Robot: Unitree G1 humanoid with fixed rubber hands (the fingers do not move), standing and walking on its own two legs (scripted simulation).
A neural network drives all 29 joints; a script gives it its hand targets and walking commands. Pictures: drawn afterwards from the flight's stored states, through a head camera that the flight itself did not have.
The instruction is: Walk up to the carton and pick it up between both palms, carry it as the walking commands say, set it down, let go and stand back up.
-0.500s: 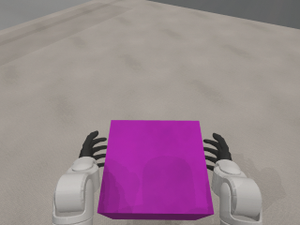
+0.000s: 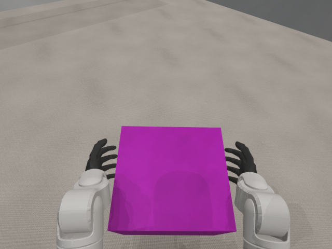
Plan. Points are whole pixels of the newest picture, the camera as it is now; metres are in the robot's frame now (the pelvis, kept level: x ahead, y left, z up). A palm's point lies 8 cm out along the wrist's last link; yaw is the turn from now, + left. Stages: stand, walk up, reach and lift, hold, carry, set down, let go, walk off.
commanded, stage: carry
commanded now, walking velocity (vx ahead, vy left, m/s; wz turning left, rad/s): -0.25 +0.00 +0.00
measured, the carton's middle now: (170, 183) +0.29 +0.01 +0.01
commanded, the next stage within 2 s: none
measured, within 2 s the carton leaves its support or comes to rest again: neither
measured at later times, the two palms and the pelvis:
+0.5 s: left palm out of the picture +0.07 +0.15 +0.10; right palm out of the picture +0.07 -0.16 +0.10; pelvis -0.20 +0.00 -0.01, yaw -1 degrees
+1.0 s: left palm out of the picture -0.11 +0.11 +0.10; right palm out of the picture -0.15 -0.20 +0.09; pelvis -0.39 -0.01 +0.00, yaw -3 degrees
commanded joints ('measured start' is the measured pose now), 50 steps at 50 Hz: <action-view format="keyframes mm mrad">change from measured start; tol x32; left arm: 1 -375 -948 -657 -34 -389 -6 -272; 50 -374 -932 -524 -34 -320 -43 -282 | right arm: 1 -304 910 577 -47 355 2 239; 50 -509 987 707 -98 461 -1 242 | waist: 1 -54 224 -279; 8 -32 -320 -201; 23 -39 -214 -278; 27 -65 338 -189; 50 -42 -152 -186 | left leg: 1 279 236 -224 -147 238 108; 6 97 146 -127 -72 66 -22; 11 -141 -57 -66 732 -350 -66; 22 17 -70 30 128 -351 -45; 27 219 406 -381 -220 293 142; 42 221 193 -171 -111 122 26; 46 -161 -38 7 495 -439 -79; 50 -149 -51 -47 709 -265 -77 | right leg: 1 27 8 -41 -222 -39 0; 9 239 -444 283 -661 872 -252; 25 184 -237 138 -490 536 -82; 28 -95 -30 27 82 -124 -3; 31 -85 -16 54 304 45 -14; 42 246 -34 -32 -644 155 -21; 46 243 -436 286 -663 853 -243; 50 242 -286 88 -619 581 -176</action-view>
